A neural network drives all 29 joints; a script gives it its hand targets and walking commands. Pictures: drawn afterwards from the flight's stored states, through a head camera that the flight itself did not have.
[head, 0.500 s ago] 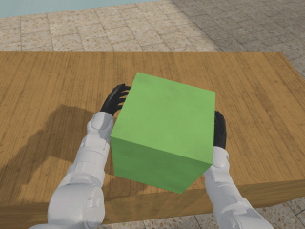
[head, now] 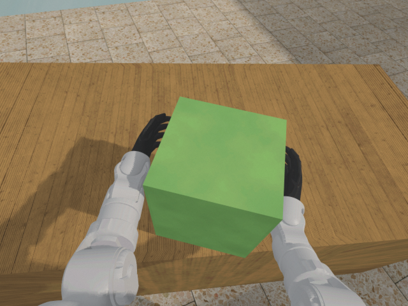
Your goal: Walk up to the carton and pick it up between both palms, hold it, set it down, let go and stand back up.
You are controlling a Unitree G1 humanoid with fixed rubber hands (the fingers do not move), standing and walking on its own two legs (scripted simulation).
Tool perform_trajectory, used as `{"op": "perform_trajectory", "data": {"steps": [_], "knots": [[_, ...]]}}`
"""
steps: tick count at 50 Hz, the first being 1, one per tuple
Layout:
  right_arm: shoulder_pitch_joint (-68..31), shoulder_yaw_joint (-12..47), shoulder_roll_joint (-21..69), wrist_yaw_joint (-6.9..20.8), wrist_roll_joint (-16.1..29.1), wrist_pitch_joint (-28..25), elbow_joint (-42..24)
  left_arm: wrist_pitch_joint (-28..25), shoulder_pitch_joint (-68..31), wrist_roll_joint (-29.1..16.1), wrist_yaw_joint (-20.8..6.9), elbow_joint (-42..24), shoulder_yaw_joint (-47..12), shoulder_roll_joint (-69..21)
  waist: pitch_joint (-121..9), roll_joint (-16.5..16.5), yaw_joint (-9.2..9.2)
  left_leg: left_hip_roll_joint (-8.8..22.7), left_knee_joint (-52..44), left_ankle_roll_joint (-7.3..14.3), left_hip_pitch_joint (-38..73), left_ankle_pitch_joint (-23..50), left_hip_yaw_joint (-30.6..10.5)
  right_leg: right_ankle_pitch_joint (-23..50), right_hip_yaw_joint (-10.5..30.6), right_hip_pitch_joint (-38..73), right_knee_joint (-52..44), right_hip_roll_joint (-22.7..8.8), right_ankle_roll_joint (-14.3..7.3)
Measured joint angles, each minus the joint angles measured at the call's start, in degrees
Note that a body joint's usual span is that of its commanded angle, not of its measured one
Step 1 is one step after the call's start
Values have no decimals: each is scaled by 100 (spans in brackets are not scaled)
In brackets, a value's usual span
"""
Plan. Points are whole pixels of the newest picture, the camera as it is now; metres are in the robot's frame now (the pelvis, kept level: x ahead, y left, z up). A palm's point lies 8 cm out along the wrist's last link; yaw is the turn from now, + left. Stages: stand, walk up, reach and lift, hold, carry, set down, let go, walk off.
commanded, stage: set down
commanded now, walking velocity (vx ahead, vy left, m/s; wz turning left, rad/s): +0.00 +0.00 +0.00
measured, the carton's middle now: (214, 183) +0.35 -0.02 +0.00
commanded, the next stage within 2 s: none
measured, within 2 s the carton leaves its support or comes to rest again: neither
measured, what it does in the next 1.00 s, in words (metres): stands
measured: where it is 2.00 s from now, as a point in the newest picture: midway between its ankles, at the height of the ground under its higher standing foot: outside the picture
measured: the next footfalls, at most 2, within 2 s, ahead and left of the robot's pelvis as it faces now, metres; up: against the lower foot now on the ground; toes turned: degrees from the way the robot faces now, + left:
none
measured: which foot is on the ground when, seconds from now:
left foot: down 0.00-1.00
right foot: down 0.00-1.00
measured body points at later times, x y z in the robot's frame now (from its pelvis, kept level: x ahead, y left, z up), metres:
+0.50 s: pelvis +0.00 -0.01 +0.00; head +0.08 +0.02 +0.44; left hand +0.43 +0.12 +0.01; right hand +0.34 -0.18 -0.02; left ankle -0.03 +0.09 -0.75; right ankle +0.00 -0.15 -0.75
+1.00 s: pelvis -0.04 +0.00 -0.01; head -0.02 +0.02 +0.44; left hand +0.36 +0.15 +0.01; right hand +0.29 -0.17 -0.01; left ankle -0.03 +0.09 -0.75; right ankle +0.00 -0.15 -0.75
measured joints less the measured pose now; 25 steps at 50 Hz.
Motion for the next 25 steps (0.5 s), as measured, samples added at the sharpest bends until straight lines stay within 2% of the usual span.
{"op": "perform_trajectory", "data": {"steps": [9, 14, 21, 25], "knots": [[-17, -176, 25, 28, -177, -37, 156, -126, -21, 0, 37, 106, 1, 15, 1, 0, 0, -3, 0, 0, -69, 3, 0, 0, -1, -68, 0, -3, 0], [-35, -181, 26, 18, -176, 20, 358, -134, -4, -2, 201, 253, 2, 39, -112, 0, 1, 15, 23, 0, -321, 17, 0, 28, -1, -311, -1, 13, 0], [-42, -181, 25, -27, -177, -107, 634, -348, 68, -390, 514, 367, -62, 91, -649, 82, 0, 92, 248, -46, -1127, -2, 0, 63, 0, -1075, 118, 73, 0], [-57, -182, 25, -82, -176, -194, 785, -515, 31, -648, 596, 735, -217, 196, -928, 214, -1, 143, 411, -78, -1416, -45, 0, 64, 1, -1326, 189, 113, 0]]}}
